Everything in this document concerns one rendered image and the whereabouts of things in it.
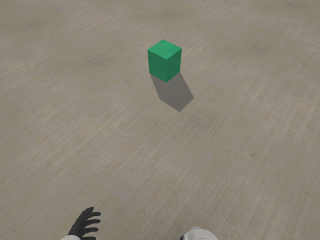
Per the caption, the right robot thigh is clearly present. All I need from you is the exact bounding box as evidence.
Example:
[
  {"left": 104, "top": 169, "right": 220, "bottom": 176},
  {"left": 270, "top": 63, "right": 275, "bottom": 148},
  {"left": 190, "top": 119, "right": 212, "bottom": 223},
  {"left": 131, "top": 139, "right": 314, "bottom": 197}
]
[{"left": 183, "top": 228, "right": 218, "bottom": 240}]

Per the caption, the carton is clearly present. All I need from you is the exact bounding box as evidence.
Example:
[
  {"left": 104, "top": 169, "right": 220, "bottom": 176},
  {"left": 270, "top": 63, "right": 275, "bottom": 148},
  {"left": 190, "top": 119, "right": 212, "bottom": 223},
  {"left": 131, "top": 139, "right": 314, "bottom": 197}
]
[{"left": 147, "top": 39, "right": 182, "bottom": 83}]

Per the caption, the robot left hand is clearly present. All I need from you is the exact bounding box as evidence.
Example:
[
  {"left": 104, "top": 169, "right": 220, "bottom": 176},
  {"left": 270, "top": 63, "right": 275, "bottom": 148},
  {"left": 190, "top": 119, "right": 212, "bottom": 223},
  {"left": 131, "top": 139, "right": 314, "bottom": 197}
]
[{"left": 68, "top": 206, "right": 101, "bottom": 240}]

